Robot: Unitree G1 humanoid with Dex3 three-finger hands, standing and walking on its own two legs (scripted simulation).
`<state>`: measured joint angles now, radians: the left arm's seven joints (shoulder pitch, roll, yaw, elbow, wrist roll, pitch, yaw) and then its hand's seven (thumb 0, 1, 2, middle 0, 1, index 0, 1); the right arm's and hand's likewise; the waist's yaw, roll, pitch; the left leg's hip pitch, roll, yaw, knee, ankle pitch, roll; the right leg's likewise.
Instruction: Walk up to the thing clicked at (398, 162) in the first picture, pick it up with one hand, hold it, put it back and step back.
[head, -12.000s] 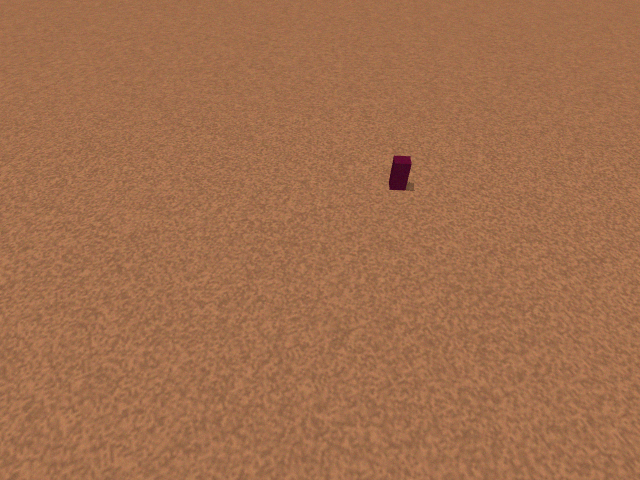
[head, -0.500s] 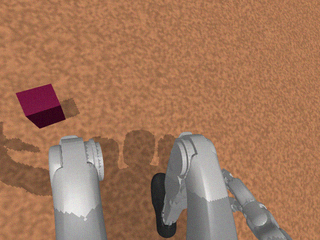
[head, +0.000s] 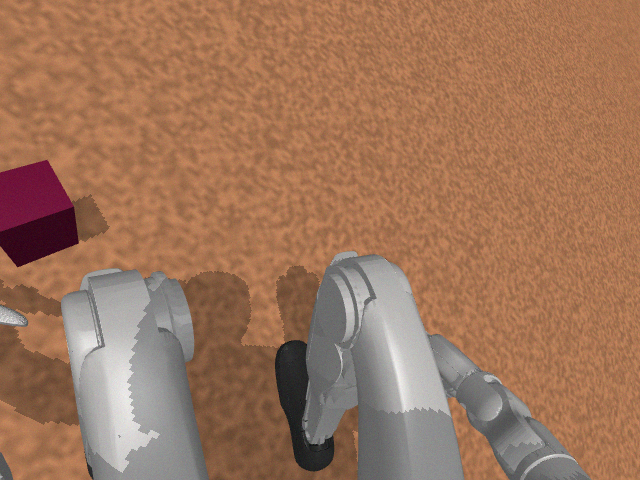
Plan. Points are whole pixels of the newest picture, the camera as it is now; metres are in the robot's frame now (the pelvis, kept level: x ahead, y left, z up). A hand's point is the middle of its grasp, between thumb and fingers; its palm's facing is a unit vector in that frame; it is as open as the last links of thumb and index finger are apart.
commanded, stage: close in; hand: left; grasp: from the side
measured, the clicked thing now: (31, 218) +0.42 +0.27 -0.20
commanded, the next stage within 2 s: rest palm in 0.34 s
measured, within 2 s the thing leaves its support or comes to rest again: neither
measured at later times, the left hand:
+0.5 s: hand (8, 238) +0.38 +0.28 -0.16, palm faces +0.30 -0.95 +0.01, open 17.3 cm
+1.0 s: hand (17, 226) +0.40 +0.28 -0.17, palm faces +0.33 -0.94 -0.01, open 13.3 cm
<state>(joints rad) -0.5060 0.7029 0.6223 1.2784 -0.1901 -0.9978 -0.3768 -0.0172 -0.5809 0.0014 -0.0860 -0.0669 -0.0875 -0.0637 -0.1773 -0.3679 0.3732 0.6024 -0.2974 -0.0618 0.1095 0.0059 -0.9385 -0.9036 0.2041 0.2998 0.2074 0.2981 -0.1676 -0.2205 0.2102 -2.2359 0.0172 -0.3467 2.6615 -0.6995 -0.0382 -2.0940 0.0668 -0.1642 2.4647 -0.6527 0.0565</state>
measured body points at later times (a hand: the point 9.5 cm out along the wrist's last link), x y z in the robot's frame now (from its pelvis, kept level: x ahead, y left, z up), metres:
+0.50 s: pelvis -0.01 +0.00 +0.00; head +0.19 +0.18 +0.35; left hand +0.36 +0.33 -0.16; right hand +0.18 -0.24 -0.04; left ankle +0.08 +0.13 -0.24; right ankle +0.13 -0.13 -0.24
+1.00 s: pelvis -0.01 +0.01 +0.00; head +0.21 +0.19 +0.34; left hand +0.38 +0.33 -0.16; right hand +0.18 -0.24 -0.03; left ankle +0.08 +0.13 -0.24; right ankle +0.13 -0.13 -0.24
